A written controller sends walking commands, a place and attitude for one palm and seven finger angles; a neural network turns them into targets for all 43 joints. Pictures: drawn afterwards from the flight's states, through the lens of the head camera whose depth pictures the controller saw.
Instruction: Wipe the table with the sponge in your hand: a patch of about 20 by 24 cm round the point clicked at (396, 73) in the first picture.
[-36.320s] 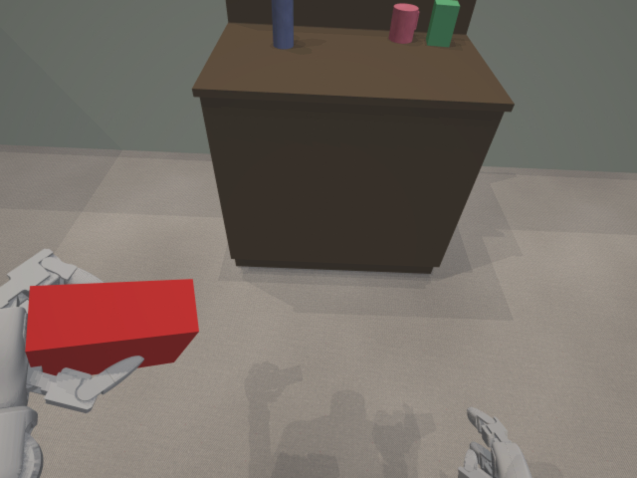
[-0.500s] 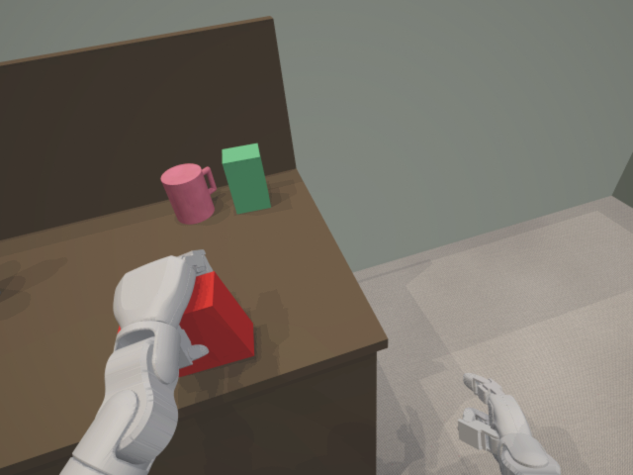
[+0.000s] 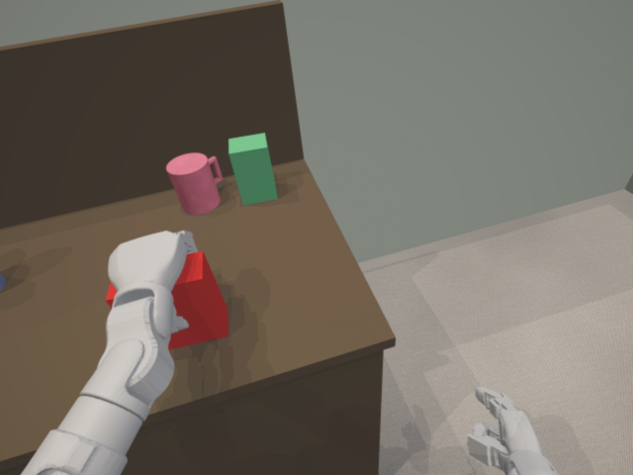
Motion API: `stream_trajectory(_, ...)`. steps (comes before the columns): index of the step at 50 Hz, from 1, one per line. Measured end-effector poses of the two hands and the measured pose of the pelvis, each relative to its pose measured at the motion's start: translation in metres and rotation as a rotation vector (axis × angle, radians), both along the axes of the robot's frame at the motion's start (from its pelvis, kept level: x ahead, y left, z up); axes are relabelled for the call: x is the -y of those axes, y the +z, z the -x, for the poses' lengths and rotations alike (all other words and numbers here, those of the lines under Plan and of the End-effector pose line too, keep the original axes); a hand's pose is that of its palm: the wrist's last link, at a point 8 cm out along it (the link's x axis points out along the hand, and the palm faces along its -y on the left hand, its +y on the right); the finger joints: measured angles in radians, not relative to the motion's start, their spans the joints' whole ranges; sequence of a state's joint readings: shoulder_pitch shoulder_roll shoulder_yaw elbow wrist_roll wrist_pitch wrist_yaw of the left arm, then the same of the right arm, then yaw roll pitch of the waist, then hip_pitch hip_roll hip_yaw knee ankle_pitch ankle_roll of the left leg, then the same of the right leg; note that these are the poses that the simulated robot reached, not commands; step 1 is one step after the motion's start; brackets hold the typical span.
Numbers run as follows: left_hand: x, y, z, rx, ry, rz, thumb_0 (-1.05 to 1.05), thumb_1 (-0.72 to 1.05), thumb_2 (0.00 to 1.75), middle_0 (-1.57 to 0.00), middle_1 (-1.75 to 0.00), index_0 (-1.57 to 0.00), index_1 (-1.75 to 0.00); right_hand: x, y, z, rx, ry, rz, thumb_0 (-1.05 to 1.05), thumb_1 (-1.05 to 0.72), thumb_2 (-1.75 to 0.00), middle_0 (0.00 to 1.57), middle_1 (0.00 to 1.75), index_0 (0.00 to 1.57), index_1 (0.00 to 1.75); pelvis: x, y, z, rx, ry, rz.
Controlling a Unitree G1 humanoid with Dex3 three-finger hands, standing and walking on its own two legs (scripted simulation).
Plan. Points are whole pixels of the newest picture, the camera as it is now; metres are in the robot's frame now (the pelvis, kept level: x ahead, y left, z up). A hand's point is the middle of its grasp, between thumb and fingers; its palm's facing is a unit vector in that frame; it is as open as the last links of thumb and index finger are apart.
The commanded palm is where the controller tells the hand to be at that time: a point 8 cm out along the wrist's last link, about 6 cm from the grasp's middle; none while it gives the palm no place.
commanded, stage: wipe forward along the middle lane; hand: left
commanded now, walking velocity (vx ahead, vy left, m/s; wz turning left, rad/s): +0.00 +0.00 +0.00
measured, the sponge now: (179, 314) +0.30 +0.24 +0.05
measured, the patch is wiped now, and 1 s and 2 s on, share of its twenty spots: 0.90 0.90 0.90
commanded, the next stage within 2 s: slide back across to the first lane in 1.14 s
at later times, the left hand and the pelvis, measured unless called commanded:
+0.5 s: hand (176, 261) +0.36 +0.25 +0.11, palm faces +0.01 -0.06 -1.00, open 9.7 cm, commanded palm +0.33 +0.25 +0.14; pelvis +0.00 +0.01 +0.00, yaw +1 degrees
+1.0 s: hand (179, 238) +0.40 +0.27 +0.11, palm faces -0.04 -0.02 -1.00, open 9.7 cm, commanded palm +0.39 +0.27 +0.14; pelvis +0.00 +0.01 +0.00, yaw +1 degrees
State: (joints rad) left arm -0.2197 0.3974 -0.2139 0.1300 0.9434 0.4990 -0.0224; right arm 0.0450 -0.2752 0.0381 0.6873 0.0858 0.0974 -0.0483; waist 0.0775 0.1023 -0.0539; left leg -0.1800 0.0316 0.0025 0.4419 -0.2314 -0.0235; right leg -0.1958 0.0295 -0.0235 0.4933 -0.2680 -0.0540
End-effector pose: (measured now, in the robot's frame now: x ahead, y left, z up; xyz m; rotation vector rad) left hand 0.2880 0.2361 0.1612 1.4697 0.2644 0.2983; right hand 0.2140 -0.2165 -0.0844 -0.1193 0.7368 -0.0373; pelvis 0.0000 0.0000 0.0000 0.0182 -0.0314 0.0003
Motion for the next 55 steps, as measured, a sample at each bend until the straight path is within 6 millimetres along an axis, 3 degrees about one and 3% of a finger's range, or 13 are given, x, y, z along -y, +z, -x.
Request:
stream_trajectory(25, -0.01, 0.0, -0.049, -0.025, -0.002, -0.019, 0.0, -0.51, 1.09, -0.74, -1.42, -0.81, -1.32, 0.003, -0.012, 0.022, -0.097, -0.039, 0.028, 0.01, -0.91, -0.9, 0.2, 0.3, 0.2, 0.29, -0.008, -0.001, -0.003, -0.049, 0.011, 0.006)
stream_trajectory(55, -0.027, 0.001, -0.112, -0.087, -0.013, -0.055, 0.01, -0.52, 1.11, -0.75, -1.4, -0.81, -1.34, 0.016, -0.032, 0.075, -0.271, -0.13, 0.066, 0.01, -0.91, -0.9, 0.2, 0.3, 0.2, 0.29, -0.013, -0.001, -0.006, -0.121, 0.01, 0.013)
